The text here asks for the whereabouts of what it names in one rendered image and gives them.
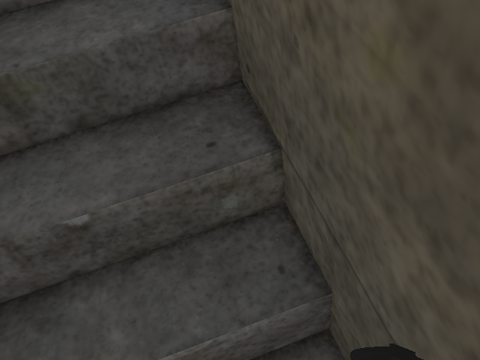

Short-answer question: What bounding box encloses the right robot hand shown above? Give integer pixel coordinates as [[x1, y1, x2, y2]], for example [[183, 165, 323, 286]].
[[350, 343, 424, 360]]

